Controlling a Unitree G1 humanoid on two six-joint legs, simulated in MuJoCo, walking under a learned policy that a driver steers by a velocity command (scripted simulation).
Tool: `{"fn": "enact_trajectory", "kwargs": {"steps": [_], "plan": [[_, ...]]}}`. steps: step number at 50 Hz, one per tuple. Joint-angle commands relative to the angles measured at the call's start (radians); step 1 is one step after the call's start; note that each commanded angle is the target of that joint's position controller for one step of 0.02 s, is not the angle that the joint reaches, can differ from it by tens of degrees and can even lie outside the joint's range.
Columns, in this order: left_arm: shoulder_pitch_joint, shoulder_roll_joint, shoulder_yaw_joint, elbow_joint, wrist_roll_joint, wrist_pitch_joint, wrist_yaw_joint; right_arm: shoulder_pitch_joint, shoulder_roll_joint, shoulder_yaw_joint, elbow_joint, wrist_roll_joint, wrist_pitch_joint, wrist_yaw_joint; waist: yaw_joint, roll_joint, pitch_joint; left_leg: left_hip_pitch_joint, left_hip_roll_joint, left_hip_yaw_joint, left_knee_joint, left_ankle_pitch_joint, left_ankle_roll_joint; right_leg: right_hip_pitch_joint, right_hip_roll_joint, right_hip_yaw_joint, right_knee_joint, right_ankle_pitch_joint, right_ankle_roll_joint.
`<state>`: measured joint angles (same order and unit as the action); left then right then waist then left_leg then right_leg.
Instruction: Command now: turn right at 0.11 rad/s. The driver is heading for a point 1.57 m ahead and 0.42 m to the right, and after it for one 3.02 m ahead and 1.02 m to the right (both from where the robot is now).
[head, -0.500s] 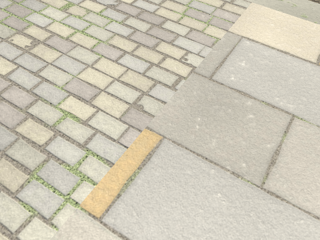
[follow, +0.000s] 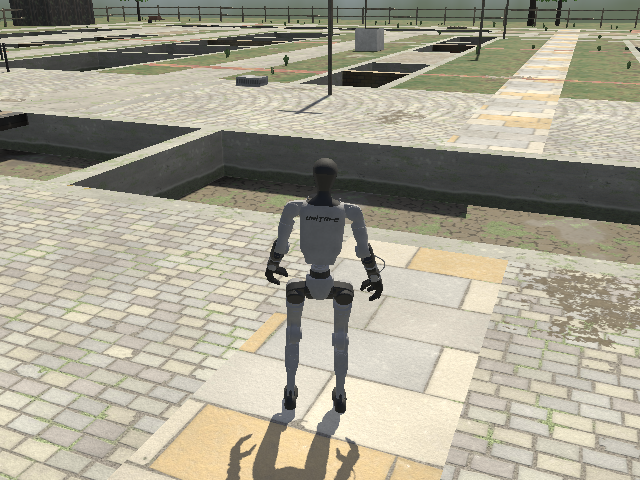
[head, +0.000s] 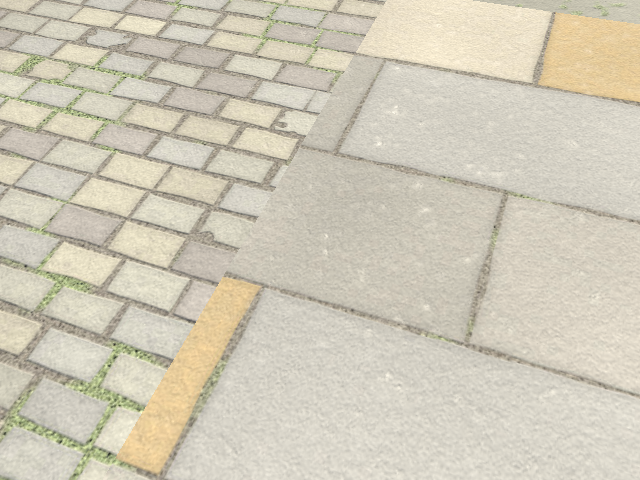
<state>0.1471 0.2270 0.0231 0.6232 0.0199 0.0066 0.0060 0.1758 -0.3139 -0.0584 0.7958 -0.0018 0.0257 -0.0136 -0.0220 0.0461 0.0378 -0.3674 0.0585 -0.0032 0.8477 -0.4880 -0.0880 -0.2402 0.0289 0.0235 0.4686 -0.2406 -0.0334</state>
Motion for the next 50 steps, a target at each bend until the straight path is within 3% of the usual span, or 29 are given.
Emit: {"fn": "enact_trajectory", "kwargs": {"steps": [1, 4, 6, 7, 8, 9, 10, 11, 13, 20, 27, 28, 30, 31, 33, 36, 37, 38, 39, 40, 41, 42, 43, 44, 46, 48, 50], "plan": [[-0.051, 0.145, 0.043, -0.04, -0.003, -0.017, 0.004, 0.012, -0.056, -0.013, -0.044, 0.004, -0.007, -0.004, 0.004, -0.184, -0.104, 0.019, 0.012, -0.015, -0.03, 0.046, -0.009, 0.074, -0.217, 0.158, -0.105, 0.475, -0.173], [-0.048, 0.136, 0.04, -0.013, -0.005, -0.01, 0.002, -0.007, -0.047, -0.004, -0.046, 0.006, -0.007, -0.004, 0.02, -0.184, -0.102, 0.075, 0.002, -0.003, -0.192, 0.098, 0.0, 0.081, -0.219, 0.188, -0.095, 0.39, -0.181], [-0.058, 0.119, 0.032, 0.009, -0.016, -0.008, 0.0, 0.029, -0.039, 0.002, -0.03, -0.004, -0.012, -0.001, -0.014, -0.156, -0.095, 0.191, -0.008, 0.008, -0.42, 0.317, 0.024, 0.039, -0.19, 0.18, -0.085, 0.258, -0.14], [-0.023, 0.108, 0.028, 0.028, -0.012, -0.014, -0.002, 0.036, -0.066, 0.001, -0.027, -0.019, -0.015, -0.001, -0.004, -0.117, -0.1, 0.261, 0.018, -0.033, -0.444, 0.455, 0.042, 0.005, -0.16, 0.171, -0.082, 0.162, -0.093], [0.006, 0.108, 0.028, 0.038, 0.003, -0.019, -0.005, 0.033, -0.122, -0.007, -0.036, -0.02, -0.016, -0.004, 0.031, -0.038, -0.086, 0.273, 0.069, -0.075, -0.433, 0.555, 0.072, -0.02, -0.107, 0.133, -0.059, 0.045, -0.051], [0.024, 0.104, 0.031, 0.042, 0.006, -0.017, -0.005, 0.009, -0.145, -0.017, -0.017, -0.005, -0.019, -0.002, 0.063, 0.062, -0.062, 0.173, 0.063, -0.064, -0.414, 0.39, 0.114, 0.018, -0.055, 0.075, -0.077, -0.008, -0.016], [-0.024, 0.131, 0.034, 0.05, 0.007, -0.013, 0.0, -0.008, -0.098, -0.007, -0.028, -0.003, -0.025, 0.004, 0.023, 0.033, -0.033, 0.119, 0.045, -0.062, -0.439, 0.292, 0.119, 0.049, -0.045, 0.065, -0.046, -0.004, 0.003], [-0.043, 0.13, 0.038, 0.049, 0.0, -0.01, 0.005, -0.009, -0.077, 0.0, -0.017, -0.012, -0.031, 0.003, 0.022, 0.03, -0.032, 0.103, 0.041, -0.061, -0.452, 0.266, 0.106, 0.06, -0.046, 0.06, -0.031, 0.016, 0.001], [-0.036, 0.122, 0.039, 0.062, -0.005, 0.0, 0.014, -0.006, -0.065, 0.006, -0.008, -0.013, -0.045, 0.001, 0.018, 0.023, -0.032, 0.116, 0.027, -0.049, -0.447, 0.304, 0.086, 0.059, -0.051, 0.066, -0.025, 0.085, -0.006], [-0.003, 0.109, 0.044, 0.137, -0.01, -0.002, 0.018, 0.023, -0.058, 0.016, 0.031, -0.008, -0.047, -0.014, 0.009, -0.035, -0.034, 0.147, 0.01, -0.032, -0.429, 0.313, 0.084, 0.054, -0.052, 0.063, -0.031, 0.13, 0.003], [0.025, 0.116, 0.048, 0.22, -0.014, -0.004, 0.026, 0.029, -0.049, 0.021, 0.072, -0.006, -0.044, -0.016, 0.011, -0.051, -0.028, 0.155, -0.002, -0.023, -0.432, 0.331, 0.088, 0.067, -0.053, 0.058, -0.034, 0.163, 0.012], [0.043, 0.116, 0.048, 0.238, -0.017, -0.002, 0.028, 0.048, -0.048, 0.02, 0.086, -0.004, -0.042, -0.017, 0.011, -0.05, -0.048, 0.161, -0.014, -0.011, -0.433, 0.232, 0.093, 0.074, -0.039, 0.043, -0.031, 0.061, 0.008], [0.058, 0.129, 0.056, 0.254, -0.029, -0.001, 0.031, 0.052, -0.064, 0.013, 0.091, 0.009, -0.037, -0.021, 0.015, -0.032, 0.009, 0.101, -0.02, -0.026, -0.433, -0.096, 0.134, -0.008, -0.011, 0.025, -0.007, -0.314, -0.018], [0.053, 0.126, 0.055, 0.251, -0.032, -0.008, 0.031, 0.052, -0.063, 0.013, 0.086, 0.013, -0.041, -0.024, 0.013, -0.023, 0.061, 0.069, -0.002, -0.06, -0.45, -0.21, 0.157, -0.071, -0.015, 0.035, -0.005, -0.416, -0.031], [0.041, 0.106, 0.05, 0.248, -0.04, -0.042, 0.024, 0.093, -0.077, 0.009, 0.092, 0.024, -0.065, -0.023, 0.0, 0.01, 0.114, 0.078, 0.061, -0.167, -0.49, -0.289, 0.207, -0.158, -0.026, 0.043, 0.04, -0.41, -0.043], [0.006, 0.07, 0.044, 0.239, -0.048, -0.09, 0.001, 0.147, -0.134, -0.013, 0.114, 0.03, -0.089, -0.015, 0.0, 0.131, 0.103, 0.161, 0.232, -0.417, -0.629, -0.287, 0.307, -0.206, -0.009, -0.043, 0.19, -0.189, -0.034], [0.014, 0.072, 0.044, 0.244, -0.05, -0.098, -0.006, 0.131, -0.132, -0.013, 0.105, 0.033, -0.09, -0.012, 0.013, 0.129, 0.108, 0.128, 0.242, -0.426, -0.638, -0.248, 0.313, -0.16, -0.016, -0.039, 0.161, -0.185, -0.048], [0.064, 0.07, 0.045, 0.266, -0.055, -0.103, -0.01, 0.086, -0.125, -0.01, 0.09, 0.034, -0.089, -0.007, 0.049, 0.13, 0.107, 0.071, 0.215, -0.376, -0.611, -0.184, 0.291, -0.053, -0.015, -0.042, 0.07, -0.177, -0.064], [0.166, 0.09, 0.054, 0.313, -0.058, -0.106, -0.012, 0.008, -0.1, -0.003, 0.06, 0.035, -0.088, -0.003, 0.104, 0.099, 0.091, -0.005, 0.148, -0.269, -0.544, -0.079, 0.243, 0.095, -0.018, -0.022, -0.014, -0.134, -0.076], [0.274, 0.148, 0.073, 0.359, -0.055, -0.11, -0.01, -0.059, -0.05, 0.012, 0.023, 0.032, -0.097, 0.0, 0.14, -0.039, 0.074, -0.12, 0.032, -0.103, -0.33, 0.103, 0.169, 0.234, -0.095, 0.153, -0.095, -0.154, -0.112], [0.402, 0.262, 0.106, 0.394, -0.056, -0.112, -0.016, -0.082, -0.028, 0.016, -0.016, 0.023, -0.119, -0.001, 0.171, -0.297, 0.018, -0.312, -0.087, 0.052, 0.015, 0.164, 0.097, 0.449, -0.272, 0.473, -0.206, -0.041, -0.207], [0.404, 0.211, 0.086, 0.382, -0.033, -0.118, -0.024, -0.071, -0.064, 0.007, -0.017, 0.028, -0.136, -0.002, 0.163, -0.269, -0.001, -0.463, -0.092, -0.032, 0.231, -0.057, 0.095, 0.52, -0.371, 0.614, -0.225, 0.121, -0.266], [0.366, 0.157, 0.068, 0.372, -0.02, -0.124, -0.026, -0.035, -0.067, 0.004, -0.007, 0.048, -0.143, 0.007, 0.123, -0.173, 0.012, -0.524, -0.049, -0.087, 0.341, -0.042, 0.122, 0.532, -0.372, 0.549, -0.199, 0.187, -0.26], [0.34, 0.137, 0.06, 0.362, -0.019, -0.125, -0.026, -0.026, -0.05, 0.008, 0.0, 0.057, -0.145, 0.016, 0.101, -0.134, 0.01, -0.568, -0.016, -0.084, 0.376, 0.024, 0.145, 0.541, -0.352, 0.466, -0.201, 0.217, -0.24], [0.324, 0.096, 0.039, 0.367, -0.027, -0.11, -0.025, -0.079, -0.04, 0.005, -0.018, 0.038, -0.145, 0.03, 0.088, -0.104, 0.038, -0.591, 0.042, -0.045, 0.318, 0.143, 0.156, 0.505, -0.308, 0.311, -0.236, 0.34, -0.185], [0.323, 0.079, 0.028, 0.37, -0.028, -0.091, -0.015, -0.097, 0.0, 0.015, -0.033, 0.028, -0.137, 0.052, 0.077, -0.131, 0.039, -0.513, 0.048, 0.004, 0.216, 0.223, 0.13, 0.416, -0.26, 0.213, -0.281, 0.374, -0.165], [0.279, 0.112, 0.028, 0.352, -0.029, -0.085, 0.004, -0.175, 0.031, 0.031, -0.069, 0.019, -0.131, 0.062, 0.075, -0.116, 0.071, -0.39, 0.027, 0.045, 0.027, 0.333, 0.095, 0.26, -0.213, 0.127, -0.333, 0.346, -0.157]]}}
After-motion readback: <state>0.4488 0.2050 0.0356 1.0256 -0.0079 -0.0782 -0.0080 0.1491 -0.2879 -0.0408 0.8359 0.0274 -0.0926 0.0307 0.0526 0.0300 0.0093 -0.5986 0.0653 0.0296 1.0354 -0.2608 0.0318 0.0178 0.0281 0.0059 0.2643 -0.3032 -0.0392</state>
